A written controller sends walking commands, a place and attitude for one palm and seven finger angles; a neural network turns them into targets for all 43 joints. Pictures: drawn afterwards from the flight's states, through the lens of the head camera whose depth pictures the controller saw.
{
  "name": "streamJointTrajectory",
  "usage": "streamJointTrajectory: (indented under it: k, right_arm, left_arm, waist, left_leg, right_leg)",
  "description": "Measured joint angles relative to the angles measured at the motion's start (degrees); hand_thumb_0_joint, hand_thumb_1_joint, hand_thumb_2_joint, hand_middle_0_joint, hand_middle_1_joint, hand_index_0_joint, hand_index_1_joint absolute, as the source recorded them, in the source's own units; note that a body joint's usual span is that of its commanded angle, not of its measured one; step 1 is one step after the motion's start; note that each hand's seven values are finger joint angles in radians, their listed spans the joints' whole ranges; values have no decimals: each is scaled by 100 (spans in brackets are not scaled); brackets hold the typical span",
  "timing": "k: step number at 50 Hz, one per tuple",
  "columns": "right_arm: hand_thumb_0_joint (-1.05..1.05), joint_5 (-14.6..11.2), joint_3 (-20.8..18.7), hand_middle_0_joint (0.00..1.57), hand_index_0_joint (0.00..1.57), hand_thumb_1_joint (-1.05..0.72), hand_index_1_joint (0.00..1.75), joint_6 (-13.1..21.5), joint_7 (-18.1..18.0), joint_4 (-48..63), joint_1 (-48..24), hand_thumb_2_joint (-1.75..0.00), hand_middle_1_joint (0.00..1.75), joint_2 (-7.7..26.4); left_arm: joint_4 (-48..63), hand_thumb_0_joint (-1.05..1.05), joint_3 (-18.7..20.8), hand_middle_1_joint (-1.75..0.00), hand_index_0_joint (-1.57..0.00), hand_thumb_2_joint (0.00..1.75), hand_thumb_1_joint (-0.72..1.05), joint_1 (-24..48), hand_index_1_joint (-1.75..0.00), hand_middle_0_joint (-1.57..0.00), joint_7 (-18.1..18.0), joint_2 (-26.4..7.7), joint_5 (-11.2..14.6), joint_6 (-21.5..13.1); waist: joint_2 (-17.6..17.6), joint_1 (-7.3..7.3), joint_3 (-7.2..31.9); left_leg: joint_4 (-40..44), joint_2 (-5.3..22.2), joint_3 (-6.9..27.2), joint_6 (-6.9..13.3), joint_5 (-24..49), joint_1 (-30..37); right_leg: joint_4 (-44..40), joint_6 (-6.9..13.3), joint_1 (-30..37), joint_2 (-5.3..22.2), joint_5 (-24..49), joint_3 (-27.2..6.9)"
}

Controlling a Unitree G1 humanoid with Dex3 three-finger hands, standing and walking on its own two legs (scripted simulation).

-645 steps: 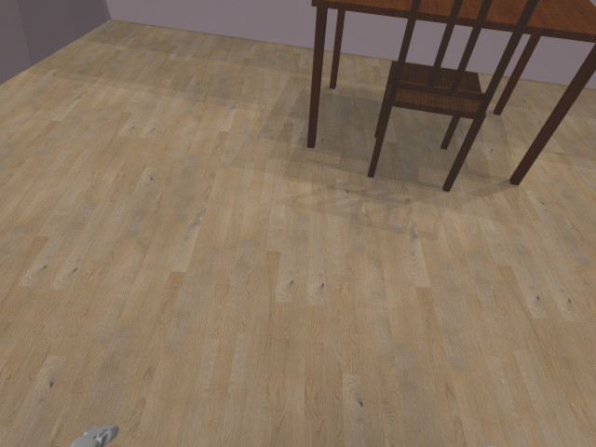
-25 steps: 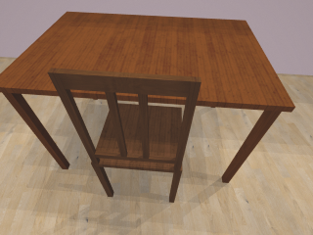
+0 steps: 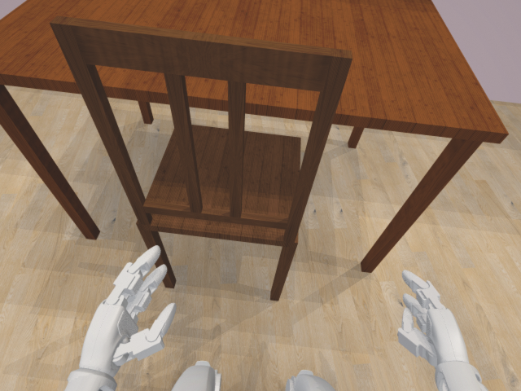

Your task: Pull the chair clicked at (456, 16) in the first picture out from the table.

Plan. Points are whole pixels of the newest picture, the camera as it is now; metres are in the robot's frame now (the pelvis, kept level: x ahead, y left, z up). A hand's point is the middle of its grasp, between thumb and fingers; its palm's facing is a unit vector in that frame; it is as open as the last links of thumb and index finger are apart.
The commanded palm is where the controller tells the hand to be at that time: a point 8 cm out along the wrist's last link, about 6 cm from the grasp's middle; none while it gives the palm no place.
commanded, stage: raise the hand toward the chair's back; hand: left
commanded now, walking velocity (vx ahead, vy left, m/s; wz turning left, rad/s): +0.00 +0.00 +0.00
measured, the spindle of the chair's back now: (187, 156) +0.52 +0.18 +0.02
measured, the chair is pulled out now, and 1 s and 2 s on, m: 0.00 0.00 0.00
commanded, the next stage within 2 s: aim the fingers beside a spindle in 1.68 s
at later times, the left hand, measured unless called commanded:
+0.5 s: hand (127, 303) +0.23 +0.20 +0.03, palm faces +0.05 -1.00 -0.05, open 13.5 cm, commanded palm +0.20 +0.25 +0.03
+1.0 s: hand (117, 292) +0.24 +0.22 +0.03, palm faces -0.04 -1.00 -0.05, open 16.8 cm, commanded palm +0.22 +0.28 +0.04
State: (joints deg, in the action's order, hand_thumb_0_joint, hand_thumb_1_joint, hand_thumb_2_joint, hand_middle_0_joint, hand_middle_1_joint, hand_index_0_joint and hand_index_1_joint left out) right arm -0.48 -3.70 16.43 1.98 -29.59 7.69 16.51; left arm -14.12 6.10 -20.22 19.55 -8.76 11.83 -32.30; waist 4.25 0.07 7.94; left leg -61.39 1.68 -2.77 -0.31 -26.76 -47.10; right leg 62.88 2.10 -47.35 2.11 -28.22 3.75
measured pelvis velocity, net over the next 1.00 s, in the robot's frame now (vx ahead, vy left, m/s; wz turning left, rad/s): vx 0.02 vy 0.02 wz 0.03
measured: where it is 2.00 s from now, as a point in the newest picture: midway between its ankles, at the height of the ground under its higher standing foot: outside the picture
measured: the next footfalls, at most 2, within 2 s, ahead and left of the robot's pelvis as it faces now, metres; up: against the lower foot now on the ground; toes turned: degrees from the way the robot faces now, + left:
none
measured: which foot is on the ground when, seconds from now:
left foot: down 0.00-1.00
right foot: down 0.00-1.00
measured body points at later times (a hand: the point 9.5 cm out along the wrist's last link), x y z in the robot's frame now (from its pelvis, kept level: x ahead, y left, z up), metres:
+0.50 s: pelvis +0.01 +0.01 -0.01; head +0.08 +0.01 +0.44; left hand +0.22 +0.25 +0.04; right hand +0.17 -0.23 -0.10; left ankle +0.03 +0.12 -0.66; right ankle +0.03 -0.10 -0.66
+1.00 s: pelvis +0.02 +0.02 +0.00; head +0.09 +0.03 +0.44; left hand +0.24 +0.27 +0.03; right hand +0.22 -0.20 -0.07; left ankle +0.03 +0.12 -0.66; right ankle +0.03 -0.10 -0.66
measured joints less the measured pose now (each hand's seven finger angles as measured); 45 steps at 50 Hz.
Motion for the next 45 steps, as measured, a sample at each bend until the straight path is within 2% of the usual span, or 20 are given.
streamJointTrajectory:
  k: [3,6,8,10,13,16,18,20,22,25,29,33,35,42,45]
  right_arm:
    - [1,-22,-22,20,20,-91,30,-112,-85,206,-76,-90,30,-35]
    - [1,-14,95,20,20,-91,30,-143,-218,168,-87,-90,30,-142]
    - [1,-18,250,20,20,-91,30,-111,-306,22,-79,-90,30,-229]
    - [1,-37,414,20,20,-91,30,-75,-379,-142,-71,-90,30,-323]
    - [1,-96,606,20,21,-91,30,-122,-459,-319,-22,-90,30,-502]
    - [1,-156,673,20,21,-91,30,-260,-516,-379,124,-90,30,-658]
    - [1,-169,627,20,21,-91,30,-349,-530,-378,264,-90,30,-707]
    - [1,-171,530,20,21,-91,30,-408,-535,-372,426,-90,30,-711]
    - [1,-162,417,20,21,-91,30,-423,-541,-387,581,-90,30,-667]
    - [1,-136,277,20,21,-91,30,-387,-536,-447,718,-90,30,-526]
    - [1,-143,218,20,21,-91,30,-311,-552,-483,645,-90,30,-279]
    - [1,-168,207,20,20,-91,30,-218,-596,-406,456,-90,30,-143]
    - [1,-164,198,20,20,-91,30,-187,-600,-359,384,-90,30,-165]
    - [1,-133,279,20,20,-91,30,-272,-518,-235,317,-90,30,-387]
    - [1,-130,397,20,20,-91,30,-334,-493,-167,299,-90,30,-407]
  left_arm:
    - [467,1,101,-24,-17,74,54,-463,-24,-17,-225,-124,63,256]
    - [1103,2,189,-23,-16,71,47,-741,-23,-16,-483,-264,134,308]
    - [1449,2,196,-22,-16,69,42,-695,-22,-15,-490,-339,189,223]
    - [1640,2,145,-22,-15,67,38,-463,-21,-14,-344,-374,246,191]
    - [1594,2,41,-20,-14,64,31,0,-20,-13,-8,-392,268,482]
    - [1360,1,17,-19,-13,61,24,302,-19,-13,187,-431,257,1153]
    - [1285,1,84,-19,-13,59,19,301,-18,-12,119,-426,290,1574]
    - [1344,1,197,-18,-13,57,15,141,-18,-12,-90,-381,350,1775]
    - [1471,1,317,-17,-13,55,10,-79,-17,-12,-345,-339,376,1718]
    - [1597,1,455,-16,-12,53,3,-333,-16,-11,-611,-342,326,1315]
    - [1417,1,466,-15,-10,49,-6,-301,-14,-10,-508,-429,260,864]
    - [1214,0,302,-13,-9,45,-16,-132,-13,-9,-175,-527,259,954]
    - [1273,0,259,-12,-9,43,-20,-123,-12,-8,-126,-558,267,1054]
    - [1530,0,447,-10,-8,36,-36,-104,-10,-7,-455,-517,283,1055]
    - [1308,0,485,-9,-7,33,-42,75,-9,-7,-389,-541,240,1114]
  waist:
    - [-53,162,-65]
    - [-247,301,-119]
    - [-382,369,-121]
    - [-522,385,-134]
    - [-664,292,-133]
    - [-693,116,-129]
    - [-690,6,-132]
    - [-661,-61,-115]
    - [-626,-76,-74]
    - [-588,-62,-5]
    - [-557,-55,-6]
    - [-544,-81,-89]
    - [-523,-93,-110]
    - [-528,-51,-9]
    - [-563,-18,10]
  left_leg:
    - [-555,27,151,-29,-229,-426]
    - [-869,41,359,-53,-339,-675]
    - [-991,46,466,-51,-368,-802]
    - [-1072,48,545,-47,-377,-907]
    - [-1094,58,563,-39,-356,-1026]
    - [-970,69,475,-29,-309,-1015]
    - [-828,80,399,-13,-279,-912]
    - [-665,90,323,5,-256,-763]
    - [-523,94,276,15,-243,-621]
    - [-417,74,274,27,-244,-508]
    - [-509,43,331,48,-287,-600]
    - [-613,41,361,76,-334,-679]
    - [-586,44,349,87,-341,-624]
    - [-328,10,325,112,-299,-282]
    - [-302,-13,330,128,-281,-276]
  right_leg:
    - [460,64,-329,-5,-218,137]
    - [630,81,-437,-17,-317,334]
    - [673,95,-489,-27,-338,437]
    - [691,97,-538,-34,-335,512]
    - [679,87,-640,-45,-297,528]
    - [593,66,-684,-54,-237,443]
    - [478,46,-625,-67,-193,370]
    - [340,24,-519,-81,-153,298]
    - [209,7,-400,-91,-126,253]
    - [94,-14,-275,-79,-126,253]
    - [142,-35,-315,-49,-174,308]
    - [191,-54,-359,-49,-197,334]
    - [153,-66,-305,-54,-189,322]
    - [-123,-115,46,-36,-132,303]
    - [-150,-130,62,-14,-120,309]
